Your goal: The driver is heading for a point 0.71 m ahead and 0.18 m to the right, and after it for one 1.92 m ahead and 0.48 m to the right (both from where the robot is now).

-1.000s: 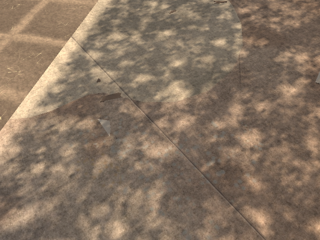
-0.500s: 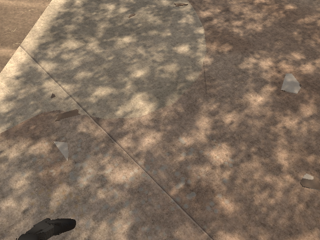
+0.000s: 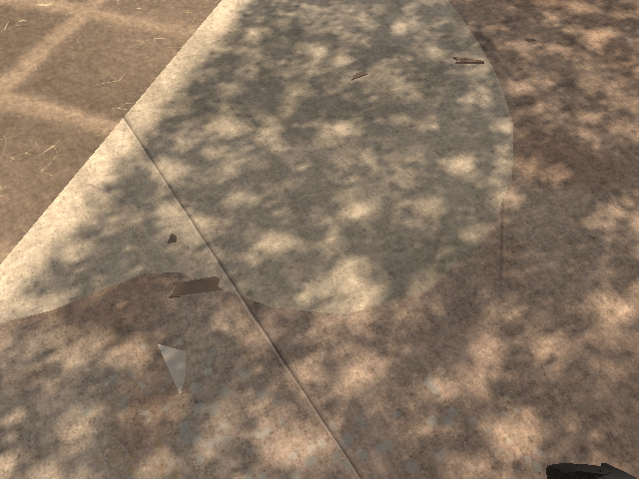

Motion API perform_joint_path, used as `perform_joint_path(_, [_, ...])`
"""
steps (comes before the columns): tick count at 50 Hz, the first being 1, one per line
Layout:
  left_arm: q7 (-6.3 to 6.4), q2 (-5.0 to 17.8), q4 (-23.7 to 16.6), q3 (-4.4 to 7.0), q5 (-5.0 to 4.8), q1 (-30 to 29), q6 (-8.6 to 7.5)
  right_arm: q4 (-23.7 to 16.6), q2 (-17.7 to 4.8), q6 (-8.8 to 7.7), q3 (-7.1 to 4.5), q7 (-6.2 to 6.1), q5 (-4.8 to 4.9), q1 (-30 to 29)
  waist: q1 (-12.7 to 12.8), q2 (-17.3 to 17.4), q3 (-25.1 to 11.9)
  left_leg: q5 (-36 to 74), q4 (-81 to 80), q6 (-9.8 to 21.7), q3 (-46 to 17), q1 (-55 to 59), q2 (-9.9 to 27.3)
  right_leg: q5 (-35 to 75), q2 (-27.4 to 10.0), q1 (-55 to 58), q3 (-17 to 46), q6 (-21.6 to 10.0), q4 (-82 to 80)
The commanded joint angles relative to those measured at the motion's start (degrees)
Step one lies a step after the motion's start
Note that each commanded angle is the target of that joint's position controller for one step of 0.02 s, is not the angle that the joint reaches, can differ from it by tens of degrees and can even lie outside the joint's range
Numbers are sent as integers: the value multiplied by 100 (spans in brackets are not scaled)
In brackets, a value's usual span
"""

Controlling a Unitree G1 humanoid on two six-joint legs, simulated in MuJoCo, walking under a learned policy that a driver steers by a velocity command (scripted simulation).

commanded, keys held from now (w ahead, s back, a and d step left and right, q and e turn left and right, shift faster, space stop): w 0.02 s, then w+e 0.80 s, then e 0.18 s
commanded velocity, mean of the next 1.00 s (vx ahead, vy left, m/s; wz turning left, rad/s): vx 0.47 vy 0.00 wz -0.45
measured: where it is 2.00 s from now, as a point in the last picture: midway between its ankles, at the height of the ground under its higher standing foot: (414, 413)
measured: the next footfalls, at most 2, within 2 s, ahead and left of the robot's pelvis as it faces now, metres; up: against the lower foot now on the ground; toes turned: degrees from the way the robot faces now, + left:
left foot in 0.08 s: +0.22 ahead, +0.13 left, +0.00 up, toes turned +1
right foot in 0.62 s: +0.48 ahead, -0.14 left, +0.00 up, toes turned -20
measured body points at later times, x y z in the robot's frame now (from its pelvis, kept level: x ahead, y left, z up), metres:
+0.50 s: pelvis +0.27 +0.03 +0.00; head +0.29 +0.02 +0.45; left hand +0.49 +0.23 -0.10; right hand +0.25 -0.26 -0.13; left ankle +0.18 +0.13 -0.74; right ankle +0.42 -0.16 -0.69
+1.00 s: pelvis +0.52 -0.08 +0.00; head +0.55 -0.11 +0.45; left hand +0.73 +0.15 -0.10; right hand +0.60 -0.40 -0.08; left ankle +0.76 -0.02 -0.69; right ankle +0.44 -0.13 -0.74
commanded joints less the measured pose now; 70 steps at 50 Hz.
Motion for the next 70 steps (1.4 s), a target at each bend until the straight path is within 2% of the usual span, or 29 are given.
perform_joint_path(1, [61,1063,-167,275,-32,56,43,-520,-646,-134,-171,65,16,-378,-237,-636,205,-556,-263,224,75,102,-135,2649,-1841,169,809,-840,184])
perform_joint_path(3, [71,967,-181,216,-1,-47,99,-189,-1035,-150,-390,-16,-12,893,-937,-583,-651,-546,-485,508,293,2115,-398,4025,-1394,-244,562,-590,1804])
perform_joint_path(4, [77,629,-346,67,129,-28,84,-16,-1484,-138,-514,-94,-100,1978,-1324,-4,-1614,-408,-230,875,-815,3998,669,2563,-1032,-1474,352,-364,3614])
perform_joint_path(5, [41,-88,-438,-133,53,748,-38,83,-1888,-115,-589,-83,-158,2207,-883,1524,-2323,-1612,-825,1711,-3514,5810,1967,-1382,27,-3766,424,-10,5513])
perform_joint_path(6, [30,585,-329,13,-104,374,-125,36,-1250,-118,-441,-85,-113,2213,-1198,909,-2131,-2398,-1310,1571,-3842,5547,1898,-1607,-192,-4374,1175,-35,6158])
perform_joint_path(7, [24,876,-498,115,-215,-154,-158,23,-1017,-125,-356,-105,-97,1837,-1149,640,-1257,-2241,-1420,1288,-2894,4837,1733,-1101,-455,-4679,1092,-85,6222])
perform_joint_path(8, [50,823,-556,111,-165,-414,-152,-5,-875,-128,-304,-106,-103,1433,-956,265,-838,-1756,-1563,1139,-2219,4074,1508,-579,-740,-4499,934,-55,5993])
perform_joint_path(11, [45,575,-472,156,-94,-251,50,41,-588,-224,-251,-92,-176,896,-532,407,-320,-910,-2143,986,-1022,2808,1061,179,-1061,-3747,934,61,5478])
perform_joint_path(16, [66,348,-631,156,-46,-587,214,302,-764,-301,-336,-161,-198,910,-467,150,93,59,-2464,1016,80,2662,983,1115,-1071,-4248,1023,220,4742])
perform_joint_path(25, [-258,119,-1312,39,-23,-2087,126,617,-1114,-12,-443,-282,-50,1449,-995,-42,528,719,-2205,818,1066,3862,1182,1761,-907,-4518,169,-40,2556])
perform_joint_path(28, [-331,292,-1477,128,-29,-1975,155,596,-1308,121,-501,-321,13,1325,-731,190,247,2773,-1439,656,1292,4205,1242,996,-538,-3945,-235,-322,2415])
perform_joint_path(30, [-304,645,-1325,329,-48,-1038,199,537,-1450,210,-539,-364,50,1186,-142,344,-366,4176,3,515,1413,4086,1135,575,-78,-2648,-480,-614,2364])
perform_joint_path(31, [-219,964,-1090,519,-47,-90,222,499,-1380,212,-499,-378,75,1086,387,175,-841,3646,1318,307,1526,3384,895,971,97,-1166,-353,-850,1915])
perform_joint_path(32, [-83,1493,-958,653,-53,450,286,361,-853,138,-325,-359,-149,1312,342,-952,-1290,7,3188,52,1471,1698,469,1335,-999,505,1349,-1214,1924])
perform_joint_path(33, [-120,1801,-1177,645,-24,119,182,41,-384,-72,-145,-272,-136,1647,-231,-1804,-2095,-3724,4946,-202,333,-448,-784,71,-2211,2002,4843,-2453,919])
perform_joint_path(34, [-172,1231,-1209,494,-10,189,105,-38,-982,-270,-263,-185,70,886,232,-847,-2019,-3414,5106,-74,-534,-1079,-462,-169,-2197,1934,4743,-2147,407])
perform_joint_path(35, [-176,1023,-1170,428,12,-1,37,-190,-1031,-361,-270,-150,195,543,135,-681,-1217,-2893,4757,58,-457,-1281,-244,158,-2017,1238,3901,-1904,381])
perform_joint_path(36, [-178,886,-1203,379,-5,-381,3,-128,-945,-385,-254,-196,91,553,-181,-114,-726,-2468,4214,60,-437,-999,19,802,-1742,347,3226,-1689,386])
perform_joint_path(40, [-69,725,-1358,311,51,-864,-29,-59,-890,-159,-311,-221,-158,813,-624,-304,-398,-1886,3138,-252,-334,-63,245,2292,-1274,-1159,2228,-1593,76])
perform_joint_path(45, [135,979,-1220,390,24,-624,104,-324,-566,-86,-189,-250,-216,-44,-405,-533,-171,-479,1130,-540,-54,337,-237,3689,-666,-1844,1299,-1135,468])
perform_joint_path(49, [215,976,-1093,407,-26,-331,286,-474,-642,-87,-205,-155,-106,-490,-189,-792,-398,182,100,-474,-155,780,-635,2983,-713,-1597,1741,-828,907])
perform_joint_path(53, [290,778,-1217,363,5,-712,349,-351,-949,-176,-348,-113,-160,88,-573,-960,-596,84,-623,-144,-311,1229,-539,2725,-823,-988,2323,-581,1928])
perform_joint_path(54, [283,567,-1260,296,34,-722,320,-291,-1031,-229,-363,-127,-268,390,-675,-798,-889,1047,-890,54,-326,1943,-280,2657,-517,-1039,2102,-380,2565])
perform_joint_path(55, [283,213,-1345,159,160,-534,292,-325,-1237,-246,-355,-152,-393,742,-712,24,-1576,3153,-629,422,-1290,3269,739,847,-68,-1662,1665,-122,3909])
perform_joint_path(56, [245,32,-1149,94,76,835,287,-201,-1221,-172,-325,-118,-470,767,-74,1478,-2166,3969,-536,1707,-3271,4474,1976,-2521,572,-2880,1571,247,5280])
perform_joint_path(57, [222,534,-819,151,59,1165,358,-195,-713,-120,-216,-60,-233,614,-83,920,-2185,1812,-815,1770,-3729,4053,1886,-2212,60,-2945,1812,400,5527])
perform_joint_path(58, [224,796,-854,222,58,391,467,-272,-434,-70,-116,-20,-137,342,-310,510,-1416,660,-957,1469,-3013,3531,1399,-1900,-153,-3134,1474,559,5585])
perform_joint_path(62, [292,600,-1075,222,144,-623,634,-296,-929,227,-227,-39,-139,-75,-336,591,-334,-920,-1517,934,-2069,1882,428,-1321,-277,-2620,742,636,3913])
perform_joint_path(70, [312,443,-1015,211,96,-899,448,-374,-1110,465,-411,-234,-15,186,-509,683,-670,-1561,-1581,1091,-2516,2074,419,-477,-91,-2141,792,462,2632])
